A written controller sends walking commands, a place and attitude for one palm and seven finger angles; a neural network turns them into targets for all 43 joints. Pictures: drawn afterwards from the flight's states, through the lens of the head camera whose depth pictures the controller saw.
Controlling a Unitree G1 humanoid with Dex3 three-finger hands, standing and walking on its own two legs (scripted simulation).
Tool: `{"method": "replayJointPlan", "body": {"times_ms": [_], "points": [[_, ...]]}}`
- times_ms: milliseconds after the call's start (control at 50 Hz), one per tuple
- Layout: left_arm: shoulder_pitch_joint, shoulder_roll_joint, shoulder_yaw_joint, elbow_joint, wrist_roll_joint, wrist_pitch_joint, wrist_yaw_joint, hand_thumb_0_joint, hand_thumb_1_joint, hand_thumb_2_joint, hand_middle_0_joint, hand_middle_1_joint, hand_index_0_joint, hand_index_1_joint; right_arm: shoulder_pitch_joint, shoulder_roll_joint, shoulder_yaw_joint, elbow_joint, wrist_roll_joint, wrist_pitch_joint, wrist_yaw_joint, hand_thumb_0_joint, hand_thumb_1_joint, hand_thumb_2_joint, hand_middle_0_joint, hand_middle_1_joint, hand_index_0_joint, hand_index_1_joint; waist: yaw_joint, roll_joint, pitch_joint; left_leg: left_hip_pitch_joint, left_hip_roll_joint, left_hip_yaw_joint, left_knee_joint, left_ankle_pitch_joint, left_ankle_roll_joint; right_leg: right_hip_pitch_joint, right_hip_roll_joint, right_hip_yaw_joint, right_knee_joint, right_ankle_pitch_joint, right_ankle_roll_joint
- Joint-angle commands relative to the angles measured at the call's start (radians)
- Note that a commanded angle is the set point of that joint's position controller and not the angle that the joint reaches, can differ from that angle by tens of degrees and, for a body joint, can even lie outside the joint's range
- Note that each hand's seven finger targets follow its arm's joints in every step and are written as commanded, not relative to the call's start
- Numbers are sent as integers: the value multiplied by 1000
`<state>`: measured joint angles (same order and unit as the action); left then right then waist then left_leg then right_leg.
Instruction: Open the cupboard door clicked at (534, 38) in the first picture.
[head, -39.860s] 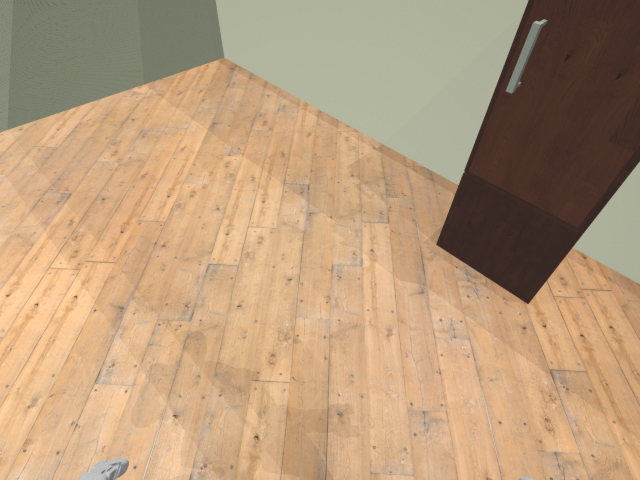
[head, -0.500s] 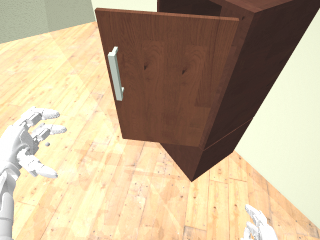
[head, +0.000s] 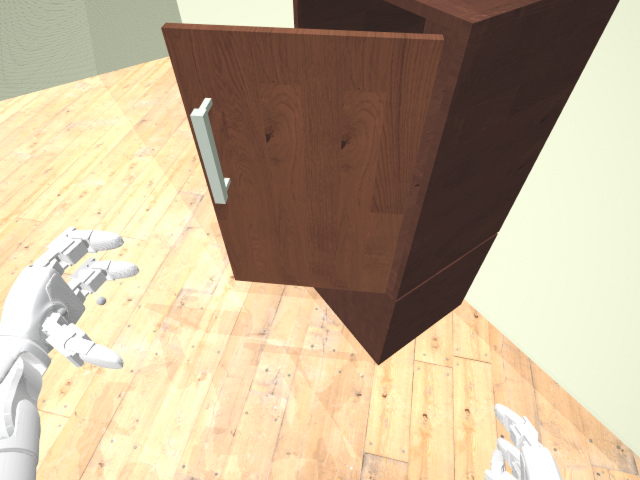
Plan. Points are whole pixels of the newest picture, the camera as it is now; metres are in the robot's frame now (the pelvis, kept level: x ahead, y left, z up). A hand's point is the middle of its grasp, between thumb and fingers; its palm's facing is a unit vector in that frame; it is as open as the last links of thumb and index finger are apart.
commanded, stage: move the hooked fingers beside the handle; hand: left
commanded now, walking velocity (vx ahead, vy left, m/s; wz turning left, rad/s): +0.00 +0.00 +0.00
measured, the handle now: (214, 153) +0.58 +0.22 +0.08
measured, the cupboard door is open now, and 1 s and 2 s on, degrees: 49 49 49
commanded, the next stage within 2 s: none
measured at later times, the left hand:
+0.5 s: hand (131, 246) +0.37 +0.27 +0.10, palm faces -0.04 -1.00 +0.00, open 14.0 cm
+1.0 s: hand (158, 208) +0.44 +0.26 +0.09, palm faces -0.04 -1.00 +0.02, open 13.9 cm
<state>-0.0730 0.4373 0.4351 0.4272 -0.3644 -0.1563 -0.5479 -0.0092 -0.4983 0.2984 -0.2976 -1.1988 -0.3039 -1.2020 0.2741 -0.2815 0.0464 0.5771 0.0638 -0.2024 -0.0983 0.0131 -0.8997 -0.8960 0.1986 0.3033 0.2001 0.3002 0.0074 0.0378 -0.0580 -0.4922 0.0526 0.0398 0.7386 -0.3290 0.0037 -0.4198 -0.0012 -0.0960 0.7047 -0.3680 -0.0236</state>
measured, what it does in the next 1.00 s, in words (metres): stands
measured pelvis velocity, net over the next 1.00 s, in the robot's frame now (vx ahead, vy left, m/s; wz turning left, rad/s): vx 0.00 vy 0.02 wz -0.03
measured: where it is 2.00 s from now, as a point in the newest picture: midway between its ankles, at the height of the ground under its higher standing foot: outside the picture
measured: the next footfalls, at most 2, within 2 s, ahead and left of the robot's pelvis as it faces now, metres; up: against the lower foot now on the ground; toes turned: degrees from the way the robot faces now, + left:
none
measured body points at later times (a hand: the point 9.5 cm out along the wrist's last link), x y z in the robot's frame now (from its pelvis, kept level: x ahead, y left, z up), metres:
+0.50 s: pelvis +0.00 +0.01 +0.00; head +0.04 +0.01 +0.44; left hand +0.36 +0.32 +0.10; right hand +0.10 -0.26 -0.10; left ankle +0.03 +0.12 -0.71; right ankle +0.00 -0.10 -0.71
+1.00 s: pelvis +0.00 +0.02 -0.01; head +0.07 +0.04 +0.44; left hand +0.44 +0.32 +0.10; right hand +0.07 -0.25 -0.11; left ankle +0.03 +0.12 -0.71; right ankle +0.00 -0.10 -0.71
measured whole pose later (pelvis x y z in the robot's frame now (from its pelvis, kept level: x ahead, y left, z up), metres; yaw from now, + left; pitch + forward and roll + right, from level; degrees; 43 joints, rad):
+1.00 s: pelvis +0.00 +0.02 -0.01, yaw -2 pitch +12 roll -2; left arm -0.67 0.54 0.43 1.01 -0.20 -0.28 -0.46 -0.01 -0.50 0.30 -0.30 -1.20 -0.30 -1.20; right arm 0.35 -0.28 0.05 0.61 0.04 -0.04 -0.07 0.01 -0.90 -0.90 0.20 0.30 0.20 0.30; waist -0.09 0.00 -0.07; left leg -0.66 0.05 0.07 0.81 -0.36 0.04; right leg -0.59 -0.01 -0.06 0.76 -0.37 0.01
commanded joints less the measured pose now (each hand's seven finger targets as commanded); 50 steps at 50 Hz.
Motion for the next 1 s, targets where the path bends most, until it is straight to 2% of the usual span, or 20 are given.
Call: {"method": "replayJointPlan", "body": {"times_ms": [0,40,60,100,160,220,300,380,480,560,620,680,700,720,760,780,820,880,920,980], "points": [[-331,290,84,-187,-22,-89,8,0,-500,300,-300,-1200,-300,-1200,-40,-140,-60,-129,2,-48,-13,0,-900,-900,200,300,200,300,-26,11,-182,129,-53,-35,-75,147,30,6,9,97,-127,194,19],[-414,336,108,-120,-16,-89,11,0,-500,300,-300,-1200,-300,-1200,-32,-145,-57,-112,2,-39,-19,0,-900,-900,200,300,200,300,-39,-4,-149,92,-50,-35,-65,109,28,-10,6,123,-140,138,22],[-466,323,85,-102,-10,-97,12,0,-500,300,-300,-1200,-300,-1200,-31,-145,-55,-106,4,-37,-22,0,-900,-900,200,300,200,300,-51,-6,-137,91,-51,-36,-67,91,30,-22,4,124,-144,113,22],[-489,309,62,-63,5,-102,10,0,-500,300,-300,-1200,-300,-1200,-26,-144,-57,-104,4,-38,-25,0,-900,-900,200,300,200,300,-48,21,-169,103,-52,-36,-68,82,31,-27,2,123,-141,96,20],[-552,342,62,-21,20,-110,2,0,-500,300,-300,-1200,-300,-1200,-16,-146,-56,-92,4,-30,-25,0,-900,-900,200,300,200,300,-45,55,-224,112,-52,-37,-59,118,31,2,0,126,-124,148,16],[-576,370,76,55,20,-111,-6,0,-500,300,-300,-1200,-300,-1200,0,-155,-57,-88,3,-18,-22,0,-900,-900,200,300,200,300,-37,13,-240,84,-50,-40,-51,129,30,18,5,124,-108,161,12],[-604,363,65,108,33,-112,-5,0,-500,300,-300,-1200,-300,-1200,14,-156,-60,-93,3,-3,-12,0,-900,-900,200,300,200,300,-35,47,-252,91,-52,-38,-60,141,32,-4,8,102,-92,197,10],[-571,368,82,113,35,-121,8,0,-500,300,-300,-1200,-300,-1200,38,-162,-69,-108,0,13,0,0,-900,-900,200,300,200,300,-19,26,-287,108,-50,-37,-65,184,32,4,18,82,-73,246,6],[-660,366,72,146,52,-132,33,0,-500,300,-300,-1200,-300,-1200,70,-169,-76,-97,-2,38,3,0,-900,-900,200,300,200,300,-47,3,-257,104,-43,-44,-71,173,31,-45,27,65,-68,227,7],[-740,381,71,132,68,-158,47,0,-500,300,-300,-1200,-300,-1200,87,-168,-77,-86,-8,52,4,0,-900,-900,200,300,200,300,-55,65,-303,156,-41,-51,-62,208,31,-62,32,65,-60,243,1],[-839,334,13,129,79,-180,54,0,-500,300,-300,-1200,-300,-1200,96,-165,-75,-74,-11,59,1,0,-900,-900,200,300,200,300,-78,83,-314,191,-34,-65,-56,222,27,-103,36,55,-52,227,-4],[-849,369,38,220,94,-177,61,0,-500,300,-300,-1200,-300,-1200,114,-176,-76,-53,-13,71,2,0,-900,-900,200,300,200,300,-76,87,-317,189,-30,-76,-59,199,22,-130,34,50,-52,196,-4],[-882,343,6,230,99,-175,61,0,-500,300,-300,-1200,-300,-1200,115,-173,-74,-52,-13,75,3,0,-900,-900,200,300,200,300,-89,87,-310,195,-28,-81,-59,208,21,-145,33,45,-49,198,-3],[-882,350,19,248,94,-173,62,0,-500,300,-300,-1200,-300,-1200,123,-175,-75,-52,-15,79,4,0,-900,-900,200,300,200,300,-78,57,-324,190,-28,-83,-53,234,22,-126,36,45,-43,219,-7],[-913,368,20,296,111,-167,66,0,-500,300,-300,-1200,-300,-1200,130,-180,-75,-47,-17,90,7,0,-900,-900,200,300,200,300,-81,63,-324,179,-26,-85,-52,228,18,-144,33,44,-38,213,-3],[-919,336,-9,317,117,-163,68,0,-500,300,-300,-1200,-300,-1200,130,-176,-73,-48,-16,95,10,0,-900,-900,200,300,200,300,-90,77,-314,185,-25,-85,-51,229,18,-165,32,42,-38,206,-3],[-947,338,-10,318,121,-172,77,0,-500,300,-300,-1200,-300,-1200,141,-178,-75,-50,-20,103,14,0,-900,-900,200,300,200,300,-86,70,-333,194,-22,-93,-41,269,15,-166,34,38,-26,218,-7],[-935,389,40,347,129,-181,92,0,-500,300,-300,-1200,-300,-1200,156,-183,-78,-51,-25,120,23,0,-900,-900,200,300,200,300,-77,56,-382,191,-22,-84,-28,303,15,-147,35,44,-17,255,-2],[-983,405,49,380,128,-191,96,0,-500,300,-300,-1200,-300,-1200,165,-184,-76,-45,-26,133,21,0,-900,-900,200,300,200,300,-90,18,-360,156,-21,-78,-17,309,20,-139,38,45,-12,276,-1],[-1027,431,50,398,155,-206,97,0,-500,300,-300,-1200,-300,-1200,173,-183,-77,-44,-27,150,26,0,-900,-900,200,300,200,300,-94,84,-368,158,-21,-76,-9,319,17,-161,36,49,-4,277,1]]}}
